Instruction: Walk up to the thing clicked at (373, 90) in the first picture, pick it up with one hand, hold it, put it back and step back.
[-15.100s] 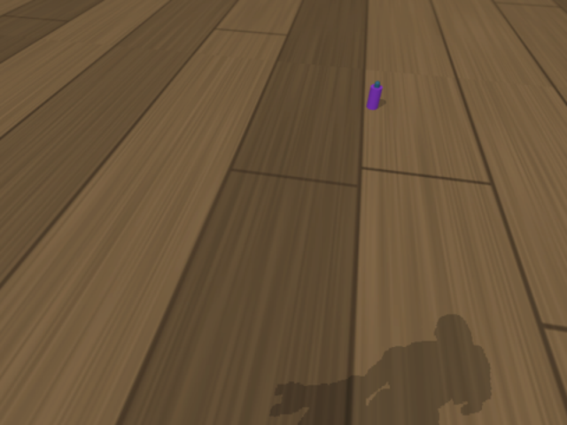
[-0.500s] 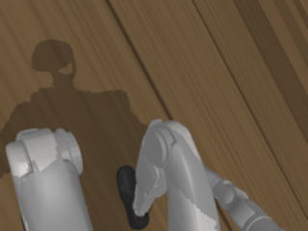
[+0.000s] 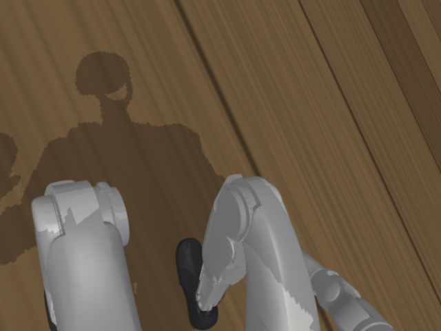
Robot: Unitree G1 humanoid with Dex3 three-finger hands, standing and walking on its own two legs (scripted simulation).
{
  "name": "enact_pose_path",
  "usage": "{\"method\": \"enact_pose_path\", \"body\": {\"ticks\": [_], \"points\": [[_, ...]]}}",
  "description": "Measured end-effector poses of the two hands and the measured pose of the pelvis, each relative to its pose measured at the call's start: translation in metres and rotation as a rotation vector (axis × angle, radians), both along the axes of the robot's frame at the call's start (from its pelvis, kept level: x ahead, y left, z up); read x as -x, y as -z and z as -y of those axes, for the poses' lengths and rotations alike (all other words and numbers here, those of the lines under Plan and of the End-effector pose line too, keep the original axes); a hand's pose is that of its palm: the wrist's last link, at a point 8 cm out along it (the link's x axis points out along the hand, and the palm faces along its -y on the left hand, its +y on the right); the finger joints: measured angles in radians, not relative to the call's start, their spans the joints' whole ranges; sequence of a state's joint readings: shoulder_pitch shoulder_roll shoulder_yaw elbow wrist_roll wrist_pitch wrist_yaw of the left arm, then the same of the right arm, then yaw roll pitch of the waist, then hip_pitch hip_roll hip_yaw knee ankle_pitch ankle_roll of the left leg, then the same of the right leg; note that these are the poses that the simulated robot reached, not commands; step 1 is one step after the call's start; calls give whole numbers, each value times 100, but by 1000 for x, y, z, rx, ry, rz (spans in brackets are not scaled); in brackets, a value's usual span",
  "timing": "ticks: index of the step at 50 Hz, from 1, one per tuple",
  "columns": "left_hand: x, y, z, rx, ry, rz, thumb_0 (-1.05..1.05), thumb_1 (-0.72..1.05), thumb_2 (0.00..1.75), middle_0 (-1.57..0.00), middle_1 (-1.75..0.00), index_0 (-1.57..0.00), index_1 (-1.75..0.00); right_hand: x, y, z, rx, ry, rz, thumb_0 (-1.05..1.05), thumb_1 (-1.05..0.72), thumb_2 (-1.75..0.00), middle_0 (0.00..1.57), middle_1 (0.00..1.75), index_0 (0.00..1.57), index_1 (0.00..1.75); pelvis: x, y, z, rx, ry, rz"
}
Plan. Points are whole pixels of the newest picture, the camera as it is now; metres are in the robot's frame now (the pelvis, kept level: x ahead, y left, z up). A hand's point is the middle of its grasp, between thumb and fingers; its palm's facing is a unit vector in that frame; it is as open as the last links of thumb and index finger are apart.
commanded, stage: settle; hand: left
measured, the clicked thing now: out of the picture +0.31 +0.33 -0.17
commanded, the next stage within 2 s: lift in 1.70 s
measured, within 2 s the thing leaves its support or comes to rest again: neither
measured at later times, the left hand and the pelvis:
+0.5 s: hand out of the picture +0.29 +0.34 -0.04, palm faces +0.53 -0.84 +0.00, open 11.1 cm; pelvis +0.01 -0.01 +0.04, yaw +5 degrees
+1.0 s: hand out of the picture +0.32 +0.34 +0.03, palm faces +0.52 -0.85 -0.05, open 11.1 cm; pelvis +0.02 -0.02 +0.07, yaw +9 degrees
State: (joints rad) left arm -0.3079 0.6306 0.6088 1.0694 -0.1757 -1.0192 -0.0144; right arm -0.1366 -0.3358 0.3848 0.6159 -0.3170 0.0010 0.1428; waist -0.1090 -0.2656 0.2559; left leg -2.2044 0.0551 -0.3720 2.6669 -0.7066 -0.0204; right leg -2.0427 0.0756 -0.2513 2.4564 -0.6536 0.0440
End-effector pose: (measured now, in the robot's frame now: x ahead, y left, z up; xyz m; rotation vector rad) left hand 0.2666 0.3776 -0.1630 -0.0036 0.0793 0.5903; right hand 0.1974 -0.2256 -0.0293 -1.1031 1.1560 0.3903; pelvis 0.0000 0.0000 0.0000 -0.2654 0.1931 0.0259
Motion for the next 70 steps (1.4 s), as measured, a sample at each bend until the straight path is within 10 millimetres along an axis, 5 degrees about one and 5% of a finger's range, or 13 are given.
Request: {"method": "enact_pose_path", "body": {"ticks": [12, 19, 31, 43, 70], "points": [[2, -76, -20, -72, 12, 69, -2, -61, 95, -74, -113, -74, -114, -25, 5, -3, -118, 94, 67, 0, -91, -90, 21, 31, 20, 30, -7, -18, 4, -24, -29, -107], [11, -111, -14, -44, 29, 65, -2, -60, 95, -74, -113, -74, -113, -39, 8, -4, -221, 173, 122, 0, -90, -89, 20, 31, 20, 30, -10, -28, 8, -51, -46, -170], [26, -137, 3, -19, 25, 7, -2, -60, 95, -75, -112, -75, -112, -54, 12, -3, -307, 249, 165, 0, -90, -89, 20, 31, 20, 30, -13, -44, 16, -100, -74, -243], [4, -188, -3, -53, 16, 49, -2, -60, 95, -75, -111, -75, -111, -47, 15, 5, -346, 351, 139, 0, -90, -89, 20, 31, 20, 30, -20, -62, 17, -121, -93, -313], [-12, -225, 9, -49, 32, 7, -2, -60, 95, -75, -111, -75, -112, -34, -3, 18, -359, 435, 152, 1, -90, -90, 20, 30, 20, 30, -19, -91, 23, -155, -110, -355]]}}
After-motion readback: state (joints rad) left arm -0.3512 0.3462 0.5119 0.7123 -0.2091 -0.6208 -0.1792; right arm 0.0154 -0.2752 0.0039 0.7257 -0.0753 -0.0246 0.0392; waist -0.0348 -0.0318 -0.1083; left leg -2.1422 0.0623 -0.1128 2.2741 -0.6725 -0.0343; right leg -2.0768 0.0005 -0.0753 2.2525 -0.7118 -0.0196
